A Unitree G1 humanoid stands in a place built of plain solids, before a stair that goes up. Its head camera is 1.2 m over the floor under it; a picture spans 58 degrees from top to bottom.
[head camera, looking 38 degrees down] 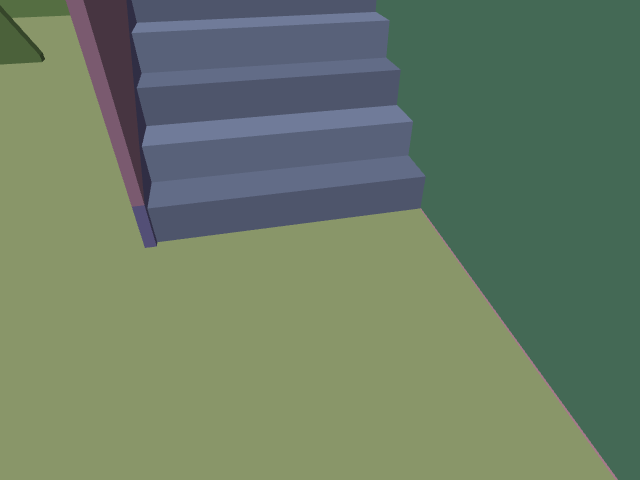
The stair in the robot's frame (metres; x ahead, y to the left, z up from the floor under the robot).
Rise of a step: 0.18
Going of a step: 0.22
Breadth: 1.26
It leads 12 degrees to the left of straight ahead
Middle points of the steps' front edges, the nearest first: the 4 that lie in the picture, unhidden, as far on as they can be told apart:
1.65 0.12 0.18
1.87 0.16 0.36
2.08 0.21 0.54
2.30 0.26 0.72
